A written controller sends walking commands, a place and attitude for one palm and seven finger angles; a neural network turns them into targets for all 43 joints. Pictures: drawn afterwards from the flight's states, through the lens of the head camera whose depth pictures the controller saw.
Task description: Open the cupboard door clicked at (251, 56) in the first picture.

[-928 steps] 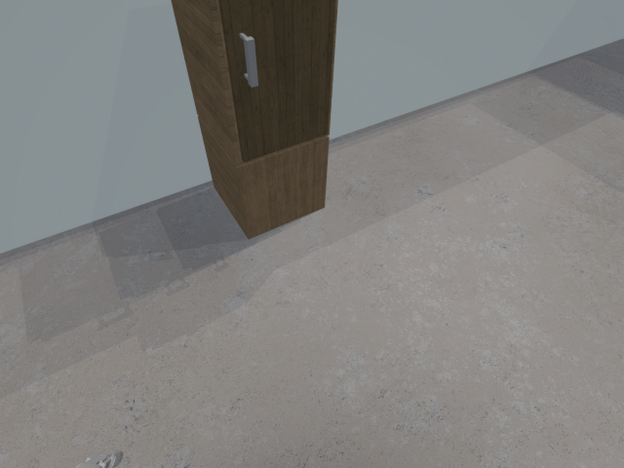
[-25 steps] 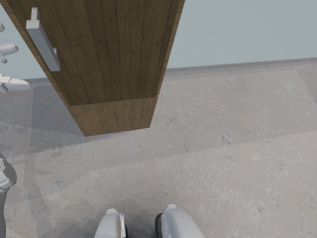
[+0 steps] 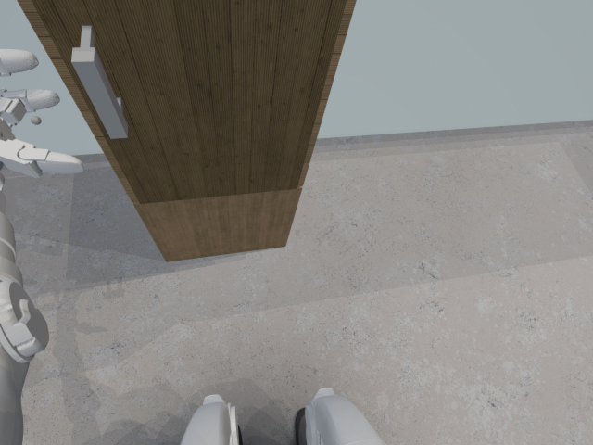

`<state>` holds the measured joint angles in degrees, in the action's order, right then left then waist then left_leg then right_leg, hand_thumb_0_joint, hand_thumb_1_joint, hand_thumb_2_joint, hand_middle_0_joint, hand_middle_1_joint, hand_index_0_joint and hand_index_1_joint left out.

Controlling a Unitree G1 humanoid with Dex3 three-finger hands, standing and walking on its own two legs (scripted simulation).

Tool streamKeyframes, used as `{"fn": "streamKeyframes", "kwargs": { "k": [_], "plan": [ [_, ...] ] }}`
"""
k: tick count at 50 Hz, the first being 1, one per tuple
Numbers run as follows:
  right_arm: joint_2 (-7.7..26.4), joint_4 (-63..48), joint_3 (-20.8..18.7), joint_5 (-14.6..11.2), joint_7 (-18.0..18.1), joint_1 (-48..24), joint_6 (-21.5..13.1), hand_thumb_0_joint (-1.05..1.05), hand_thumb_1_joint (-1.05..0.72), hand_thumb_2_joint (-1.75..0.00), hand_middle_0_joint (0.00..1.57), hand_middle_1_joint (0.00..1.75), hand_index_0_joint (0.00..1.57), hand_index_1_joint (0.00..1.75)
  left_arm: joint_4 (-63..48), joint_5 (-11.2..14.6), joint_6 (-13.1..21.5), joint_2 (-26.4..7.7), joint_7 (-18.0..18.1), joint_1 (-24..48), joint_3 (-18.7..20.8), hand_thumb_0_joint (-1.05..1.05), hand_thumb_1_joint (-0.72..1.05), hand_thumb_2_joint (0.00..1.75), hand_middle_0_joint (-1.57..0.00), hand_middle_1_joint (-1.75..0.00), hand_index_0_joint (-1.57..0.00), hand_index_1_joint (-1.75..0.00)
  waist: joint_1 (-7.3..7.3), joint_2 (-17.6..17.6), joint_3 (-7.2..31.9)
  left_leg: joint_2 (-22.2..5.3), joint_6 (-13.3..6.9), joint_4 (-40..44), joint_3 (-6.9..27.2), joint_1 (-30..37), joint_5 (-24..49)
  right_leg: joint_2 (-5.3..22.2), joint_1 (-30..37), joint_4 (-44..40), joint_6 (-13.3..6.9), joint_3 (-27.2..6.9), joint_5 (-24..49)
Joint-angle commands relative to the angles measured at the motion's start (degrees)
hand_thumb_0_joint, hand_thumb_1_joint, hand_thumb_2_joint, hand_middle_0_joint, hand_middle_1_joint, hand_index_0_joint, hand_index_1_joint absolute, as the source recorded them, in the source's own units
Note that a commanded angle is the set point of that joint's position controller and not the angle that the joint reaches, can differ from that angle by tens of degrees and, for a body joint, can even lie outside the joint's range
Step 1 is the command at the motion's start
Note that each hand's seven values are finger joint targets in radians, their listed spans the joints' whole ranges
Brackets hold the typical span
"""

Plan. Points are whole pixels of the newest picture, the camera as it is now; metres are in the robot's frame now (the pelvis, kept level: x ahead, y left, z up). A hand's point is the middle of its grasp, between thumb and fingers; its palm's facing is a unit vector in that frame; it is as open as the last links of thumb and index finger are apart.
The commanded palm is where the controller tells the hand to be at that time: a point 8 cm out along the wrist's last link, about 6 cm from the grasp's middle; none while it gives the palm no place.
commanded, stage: slide the fingers in behind the handle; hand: left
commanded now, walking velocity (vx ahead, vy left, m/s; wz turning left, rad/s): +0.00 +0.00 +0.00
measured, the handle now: (104, 86) +0.56 +0.21 +0.07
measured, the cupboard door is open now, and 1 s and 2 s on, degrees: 0 0 0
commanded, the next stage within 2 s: close the thumb around the handle in 1.68 s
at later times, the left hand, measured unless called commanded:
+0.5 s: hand (67, 116) +0.51 +0.25 +0.08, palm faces +0.11 -0.99 -0.01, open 14.0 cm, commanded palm +0.49 +0.28 +0.07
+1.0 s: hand (97, 115) +0.51 +0.21 +0.08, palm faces +0.10 -0.99 +0.00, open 14.0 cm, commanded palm +0.49 +0.25 +0.07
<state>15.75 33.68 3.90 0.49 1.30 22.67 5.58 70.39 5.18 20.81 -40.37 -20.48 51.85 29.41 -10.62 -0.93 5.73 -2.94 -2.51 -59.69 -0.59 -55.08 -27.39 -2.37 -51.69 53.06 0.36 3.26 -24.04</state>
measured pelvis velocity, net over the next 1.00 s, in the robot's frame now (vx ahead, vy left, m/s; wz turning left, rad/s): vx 0.00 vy -0.01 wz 0.00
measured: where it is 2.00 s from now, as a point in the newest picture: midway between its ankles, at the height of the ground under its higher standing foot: outside the picture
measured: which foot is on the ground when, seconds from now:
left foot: down 0.00-1.00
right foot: down 0.00-1.00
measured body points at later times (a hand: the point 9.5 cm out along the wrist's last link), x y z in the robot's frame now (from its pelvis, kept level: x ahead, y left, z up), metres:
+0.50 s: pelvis +0.00 -0.01 +0.00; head +0.14 +0.02 +0.42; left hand +0.50 +0.30 +0.08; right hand -0.01 -0.27 -0.10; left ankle +0.00 +0.08 -0.67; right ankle +0.01 -0.13 -0.67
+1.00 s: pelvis +0.00 -0.01 +0.00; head +0.14 +0.02 +0.43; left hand +0.50 +0.27 +0.08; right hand +0.01 -0.27 -0.10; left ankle +0.00 +0.08 -0.67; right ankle +0.01 -0.13 -0.67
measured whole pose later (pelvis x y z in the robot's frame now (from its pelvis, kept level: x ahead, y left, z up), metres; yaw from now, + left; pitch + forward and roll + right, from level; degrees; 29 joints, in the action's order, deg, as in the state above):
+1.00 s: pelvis +0.00 -0.01 +0.00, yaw +0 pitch +22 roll -4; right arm 15.2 34.6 2.5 0.8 0.0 22.8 5.0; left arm 66.8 5.0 22.6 -31.4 -12.9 51.0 25.4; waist -10.2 -1.4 6.6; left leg -3.0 -1.7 -59.1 -0.7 -54.2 -27.5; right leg -2.5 -51.5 53.8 -0.4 3.1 -24.8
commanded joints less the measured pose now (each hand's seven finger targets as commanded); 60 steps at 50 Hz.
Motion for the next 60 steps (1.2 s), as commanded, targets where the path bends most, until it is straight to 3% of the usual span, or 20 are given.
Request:
{"fn": "streamKeyframes", "kwargs": {
  "k": [1, 4, 11, 14, 16, 19, 23, 27, 28, 33, 36, 39, 41, 44, 48, 50, 51, 53, 58, 60],
  "plan": [
    [11.9, -1.4, -4.6, 0.4, 1.2, 10.8, -0.3, 0.0, -0.9, -0.9, 0.2, 0.3, 0.2, 0.3, -11.7, 1.3, 4.2, -16.8, -0.6, 24.2, 0.8, 0.0, -0.5, 0.3, -0.3, -1.2, -0.3, -1.2, 0.06, -12.1, 25.9, 0.0, 1.9, 6.0, 5.3, 26.2, 28.5, -1.7, 5.3, -3.9, -1.7, -0.3, 16.4],
    [11.9, -0.8, -4.4, 0.3, 1.3, 10.9, -0.3, 0.0, -0.9, -0.9, 0.2, 0.3, 0.2, 0.3, -10.1, 1.7, 3.6, -14.9, -1.1, 26.2, -0.9, 0.0, -0.5, 0.3, -0.3, -1.2, -0.3, -1.2, -1.15, -11.2, 24.7, 0.0, 1.6, 5.6, 5.4, 25.0, 26.2, -1.6, 3.5, -4.0, -1.4, -0.4, 14.9],
    [11.8, -0.5, -4.4, 0.4, 1.3, 11.4, -0.5, 0.0, -0.9, -0.9, 0.2, 0.3, 0.2, 0.3, -11.1, 1.6, 3.2, -14.7, 0.4, 26.8, -0.9, 0.0, -0.5, 0.3, -0.3, -1.2, -0.3, -1.2, -0.83, -10.7, 26.2, 0.3, 1.3, 5.5, 5.3, 24.2, 25.4, -1.5, 4.8, -4.0, -1.4, -0.5, 15.1],
    [11.5, -0.3, -4.5, 0.7, 1.1, 11.7, -0.5, 0.0, -0.9, -0.9, 0.2, 0.3, 0.2, 0.3, -13.6, 0.9, 3.9, -14.8, 1.4, 28.0, -0.7, 0.0, -0.5, 0.3, -0.3, -1.2, -0.3, -1.2, -0.36, -13.2, 29.1, 0.2, 1.5, 5.1, 5.5, 26.5, 28.1, -1.5, 4.8, -3.4, -1.5, -0.5, 16.5],
    [11.6, -0.6, -4.5, 0.7, 1.0, 11.7, -0.5, 0.0, -0.9, -0.9, 0.2, 0.3, 0.2, 0.3, -12.6, 0.7, 3.6, -16.2, 2.2, 26.1, 0.7, 0.0, -0.5, 0.3, -0.3, -1.2, -0.3, -1.2, 0.02, -11.0, 28.4, 0.3, 1.2, 5.2, 5.0, 24.2, 26.9, -1.5, 6.9, -3.5, -1.4, -0.7, 17.0],
    [11.4, -1.1, -4.7, 0.8, 0.7, 11.8, -0.4, 0.0, -0.9, -0.9, 0.2, 0.3, 0.2, 0.3, -13.8, 0.5, 3.8, -16.4, 3.0, 24.6, 1.6, 0.0, -0.5, 0.3, -0.3, -1.2, -0.3, -1.2, 1.0, -11.9, 29.8, 0.4, 1.3, 5.3, 4.7, 25.1, 28.8, -1.5, 8.2, -3.4, -1.5, -0.7, 18.6],
    [10.9, -1.1, -4.8, 0.5, 0.4, 11.5, -0.2, 0.0, -0.9, -0.9, 0.2, 0.3, 0.2, 0.3, -14.0, 0.8, 4.0, -12.0, 3.4, 24.5, -1.3, 0.0, -0.5, 0.3, -0.3, -1.2, -0.3, -1.2, -0.03, -11.6, 28.0, 0.4, 1.1, 5.3, 4.3, 25.2, 28.6, -1.7, 7.5, -3.8, -1.3, -0.8, 19.2],
    [11.0, -0.5, -4.7, 0.5, 0.7, 11.6, -0.4, 0.0, -0.9, -0.9, 0.2, 0.3, 0.2, 0.3, -12.3, 1.1, 3.8, -11.2, 3.7, 26.9, -1.8, 0.0, -0.5, 0.3, -0.3, -1.2, -0.3, -1.2, -1.23, -9.3, 25.2, 0.6, 0.7, 5.5, 4.2, 22.5, 24.7, -1.6, 7.1, -4.3, -1.3, -1.2, 17.4],
    [11.1, -0.3, -4.7, 0.5, 0.8, 11.6, -0.5, 0.0, -0.9, -0.9, 0.2, 0.3, 0.2, 0.3, -12.8, 0.9, 4.1, -12.9, 3.9, 27.2, -0.7, 0.0, -0.5, 0.3, -0.3, -1.2, -0.3, -1.2, -0.78, -10.3, 26.4, 0.5, 0.9, 5.5, 4.3, 23.2, 25.5, -1.4, 7.2, -4.1, -1.3, -1.2, 17.7],
    [10.6, 0.2, -4.9, 0.8, 0.3, 11.8, -0.9, 0.0, -0.9, -0.9, 0.2, 0.3, 0.2, 0.3, -14.2, 1.0, 4.8, -8.2, 4.1, 27.7, -3.7, 0.0, -0.5, 0.3, -0.3, -1.2, -0.3, -1.2, -1.2, -11.5, 28.5, 0.5, 1.1, 4.9, 4.5, 26.1, 28.7, -1.5, 6.2, -3.7, -1.3, -1.0, 19.3],
    [10.5, 0.4, -5.4, 0.8, 0.1, 11.8, -0.9, 0.0, -0.9, -0.9, 0.2, 0.3, 0.2, 0.3, -15.4, 1.3, 5.1, -7.4, 4.3, 26.3, -3.4, 0.0, -0.5, 0.3, -0.3, -1.2, -0.3, -1.2, -0.49, -11.4, 30.1, 0.4, 1.3, 4.7, 4.6, 27.6, 30.7, -1.6, 6.8, -3.6, -1.4, -0.8, 20.3],
    [10.2, 0.3, -5.2, 0.6, -0.2, 11.4, -0.7, 0.0, -0.9, -0.9, 0.2, 0.3, 0.2, 0.3, -14.0, 1.7, 4.6, -5.9, 4.9, 25.2, -3.8, 0.0, -0.5, 0.3, -0.3, -1.2, -0.3, -1.2, -0.28, -10.7, 27.7, 0.6, 1.3, 5.0, 4.4, 26.0, 30.4, -1.6, 7.3, -3.6, -1.4, -0.7, 20.7],
    [10.3, -0.2, -5.1, 0.5, -0.1, 11.3, -0.6, 0.0, -0.9, -0.9, 0.2, 0.3, 0.2, 0.3, -12.8, 1.3, 3.8, -7.1, 5.7, 24.5, -3.0, 0.0, -0.5, 0.3, -0.3, -1.2, -0.3, -1.2, -0.38, -8.1, 26.4, 0.9, 0.8, 5.3, 3.8, 22.8, 27.5, -1.5, 8.9, -3.9, -1.1, -1.1, 20.5],
    [10.1, -0.9, -5.2, 0.7, -0.2, 11.1, -0.8, 0.0, -0.9, -0.9, 0.2, 0.3, 0.2, 0.3, -16.0, 0.4, 5.0, -9.3, 7.1, 24.1, -1.1, 0.0, -0.5, 0.3, -0.3, -1.2, -0.3, -1.2, 1.0, -9.7, 29.5, 0.9, 1.1, 5.3, 3.8, 24.4, 29.5, -1.3, 10.3, -3.2, -1.3, -1.2, 21.8],
    [9.5, -0.9, -5.3, 0.7, -0.7, 10.6, -0.8, 0.0, -0.9, -0.9, 0.2, 0.3, 0.2, 0.3, -16.3, 0.6, 6.0, -4.7, 8.0, 24.0, -3.8, 0.0, -0.5, 0.3, -0.3, -1.2, -0.3, -1.2, 0.42, -10.2, 28.5, 0.8, 1.4, 5.3, 3.9, 25.7, 30.6, -1.5, 9.1, -3.1, -1.3, -0.9, 21.9],
    [9.9, -0.8, -5.4, 0.6, -0.6, 10.8, -0.7, 0.0, -0.9, -0.9, 0.2, 0.3, 0.2, 0.3, -14.1, 0.6, 5.5, -5.4, 8.4, 23.3, -3.0, 0.0, -0.5, 0.3, -0.3, -1.2, -0.3, -1.2, 0.21, -7.5, 27.0, 0.9, 1.2, 5.6, 3.8, 23.8, 28.4, -1.5, 9.6, -3.5, -1.2, -1.0, 21.0],
    [9.7, -0.8, -5.4, 0.5, -0.7, 10.5, -0.8, 0.0, -0.9, -0.9, 0.2, 0.3, 0.2, 0.3, -14.5, 0.5, 5.4, -4.0, 8.4, 24.1, -4.5, 0.0, -0.5, 0.3, -0.3, -1.2, -0.3, -1.2, 0.05, -9.0, 26.2, 1.0, 1.3, 5.9, 3.7, 23.7, 27.3, -1.4, 9.0, -3.6, -1.3, -1.0, 20.2],
    [10.0, -0.7, -5.6, 0.7, -0.6, 10.9, -0.8, 0.0, -0.9, -0.9, 0.2, 0.3, 0.2, 0.3, -15.7, 0.2, 6.0, -6.1, 9.0, 24.6, -2.5, 0.0, -0.5, 0.3, -0.3, -1.2, -0.3, -1.2, 0.78, -9.1, 28.3, 0.9, 1.3, 5.7, 4.0, 25.0, 28.5, -1.3, 9.3, -3.3, -1.4, -1.1, 20.5],
    [9.3, -0.4, -5.8, 0.9, -1.1, 10.7, -1.1, 0.0, -0.9, -0.9, 0.2, 0.3, 0.2, 0.3, -17.2, 0.7, 6.9, -0.6, 9.8, 24.4, -5.6, 0.0, -0.5, 0.3, -0.3, -1.2, -0.3, -1.2, 0.49, -9.2, 29.7, 0.9, 1.6, 5.5, 4.2, 27.1, 31.3, -1.4, 8.9, -3.1, -1.3, -0.8, 21.7],
    [9.4, 0.0, -5.7, 0.8, -1.3, 10.5, -1.1, 0.0, -0.9, -0.9, 0.2, 0.3, 0.2, 0.3, -14.3, 0.6, 6.3, -0.1, 10.1, 23.6, -6.0, 0.0, -0.5, 0.3, -0.3, -1.2, -0.3, -1.2, 0.01, -7.4, 26.6, 0.9, 1.5, 5.8, 4.0, 24.8, 27.9, -1.4, 8.2, -3.6, -1.3, -0.8, 20.0]
  ]
}}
